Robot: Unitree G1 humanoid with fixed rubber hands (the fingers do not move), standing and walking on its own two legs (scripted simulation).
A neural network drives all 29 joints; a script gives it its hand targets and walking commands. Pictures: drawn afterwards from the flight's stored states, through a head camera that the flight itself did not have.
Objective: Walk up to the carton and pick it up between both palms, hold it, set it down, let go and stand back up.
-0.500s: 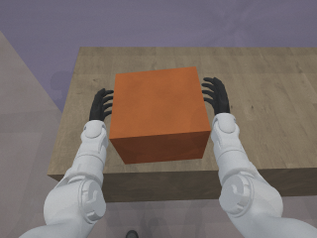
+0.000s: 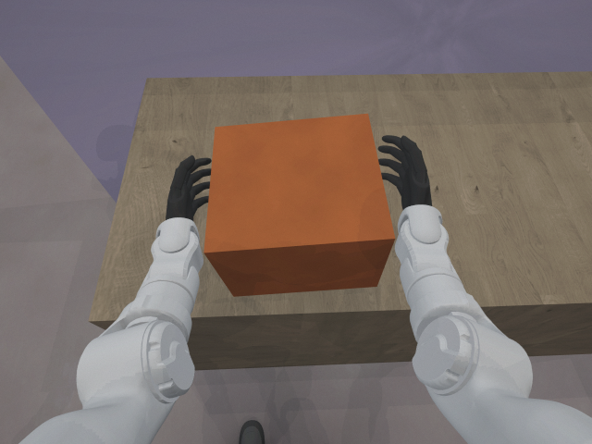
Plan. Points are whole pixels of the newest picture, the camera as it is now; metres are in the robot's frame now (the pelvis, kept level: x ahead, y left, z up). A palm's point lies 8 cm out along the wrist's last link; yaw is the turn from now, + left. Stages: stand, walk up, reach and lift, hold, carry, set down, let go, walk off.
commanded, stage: set down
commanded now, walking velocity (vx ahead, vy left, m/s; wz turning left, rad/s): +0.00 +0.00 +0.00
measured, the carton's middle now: (298, 208) +0.45 +0.02 -0.03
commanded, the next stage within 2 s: none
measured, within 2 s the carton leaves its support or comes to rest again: rests again in 0.10 s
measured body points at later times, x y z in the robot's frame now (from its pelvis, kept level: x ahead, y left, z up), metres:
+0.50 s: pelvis +0.00 +0.01 +0.00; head +0.11 +0.02 +0.44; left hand +0.43 +0.19 +0.01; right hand +0.45 -0.14 +0.03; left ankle +0.02 +0.13 -0.74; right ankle -0.05 -0.10 -0.74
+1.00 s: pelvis -0.01 +0.01 +0.00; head +0.12 +0.02 +0.43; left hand +0.43 +0.19 +0.01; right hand +0.45 -0.14 +0.03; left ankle +0.02 +0.13 -0.74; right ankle -0.05 -0.10 -0.74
